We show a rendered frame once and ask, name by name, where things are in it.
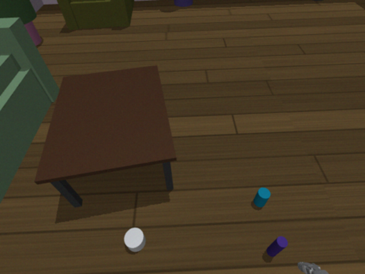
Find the right robot hand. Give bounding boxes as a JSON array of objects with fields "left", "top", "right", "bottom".
[{"left": 297, "top": 262, "right": 329, "bottom": 274}]

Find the armchair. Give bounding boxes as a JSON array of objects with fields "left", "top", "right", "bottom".
[{"left": 57, "top": 0, "right": 134, "bottom": 30}]

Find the coffee table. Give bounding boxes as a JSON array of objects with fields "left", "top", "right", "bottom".
[{"left": 34, "top": 65, "right": 177, "bottom": 207}]

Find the sofa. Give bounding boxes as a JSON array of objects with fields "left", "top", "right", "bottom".
[{"left": 0, "top": 17, "right": 60, "bottom": 203}]

